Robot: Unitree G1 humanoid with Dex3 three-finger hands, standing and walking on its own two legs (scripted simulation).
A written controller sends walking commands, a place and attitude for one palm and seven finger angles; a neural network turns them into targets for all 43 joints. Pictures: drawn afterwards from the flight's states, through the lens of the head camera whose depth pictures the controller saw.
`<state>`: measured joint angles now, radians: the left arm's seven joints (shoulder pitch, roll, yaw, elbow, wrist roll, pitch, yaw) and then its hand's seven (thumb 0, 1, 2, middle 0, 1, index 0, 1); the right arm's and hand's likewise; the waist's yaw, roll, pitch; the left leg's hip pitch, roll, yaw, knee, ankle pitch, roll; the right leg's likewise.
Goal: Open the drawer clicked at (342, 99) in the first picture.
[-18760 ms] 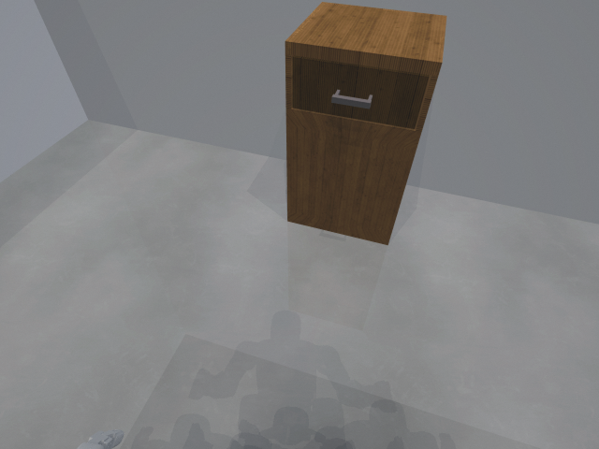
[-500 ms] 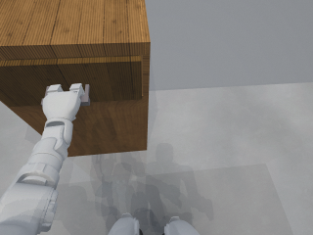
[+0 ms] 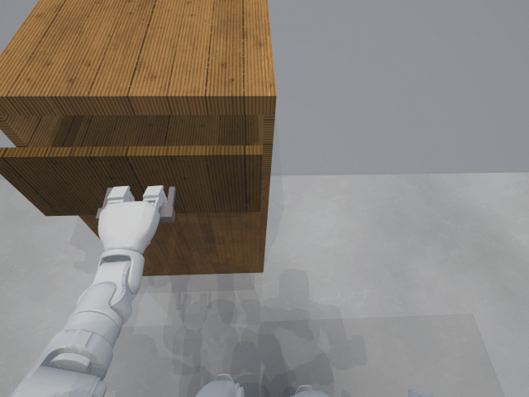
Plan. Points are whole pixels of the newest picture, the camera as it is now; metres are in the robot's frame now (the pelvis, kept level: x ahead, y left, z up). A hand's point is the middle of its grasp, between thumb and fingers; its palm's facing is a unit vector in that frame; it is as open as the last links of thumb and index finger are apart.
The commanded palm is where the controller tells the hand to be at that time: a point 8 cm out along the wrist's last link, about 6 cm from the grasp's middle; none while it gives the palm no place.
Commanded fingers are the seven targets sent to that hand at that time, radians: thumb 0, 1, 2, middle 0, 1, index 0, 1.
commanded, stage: pull the drawer open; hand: left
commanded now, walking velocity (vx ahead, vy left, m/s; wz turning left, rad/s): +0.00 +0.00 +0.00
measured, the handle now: (138, 204) +0.43 +0.23 -0.02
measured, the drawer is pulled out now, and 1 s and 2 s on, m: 0.09 0.19 0.30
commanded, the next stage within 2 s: none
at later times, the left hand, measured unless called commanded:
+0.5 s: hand (137, 262) +0.33 +0.22 -0.04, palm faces -0.02 -0.06 -1.00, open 5.3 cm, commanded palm +0.30 +0.22 +0.01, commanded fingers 0.00 0.90 0.90 -0.40 -1.35 -0.40 -1.35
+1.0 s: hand (131, 298) +0.28 +0.22 -0.04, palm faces -0.01 -0.07 -1.00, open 5.4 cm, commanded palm +0.24 +0.22 +0.01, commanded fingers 0.00 0.90 0.90 -0.40 -1.35 -0.40 -1.35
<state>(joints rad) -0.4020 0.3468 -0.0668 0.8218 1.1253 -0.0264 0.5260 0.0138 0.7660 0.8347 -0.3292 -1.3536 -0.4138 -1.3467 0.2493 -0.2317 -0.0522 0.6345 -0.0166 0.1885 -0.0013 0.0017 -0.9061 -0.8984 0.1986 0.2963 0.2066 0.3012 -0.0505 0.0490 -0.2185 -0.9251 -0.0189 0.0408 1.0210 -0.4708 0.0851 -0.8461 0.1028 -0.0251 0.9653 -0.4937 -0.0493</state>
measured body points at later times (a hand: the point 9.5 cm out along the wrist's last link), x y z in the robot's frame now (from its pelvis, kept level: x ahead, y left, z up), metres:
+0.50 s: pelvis -0.01 +0.00 +0.00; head +0.05 +0.00 +0.45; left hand +0.33 +0.22 +0.01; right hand +0.08 -0.26 -0.12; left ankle +0.00 +0.06 -0.67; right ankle -0.03 -0.10 -0.67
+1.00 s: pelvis -0.01 -0.01 +0.00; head +0.05 -0.01 +0.45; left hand +0.27 +0.22 +0.01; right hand +0.16 -0.25 -0.11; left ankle +0.00 +0.06 -0.67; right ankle -0.03 -0.10 -0.67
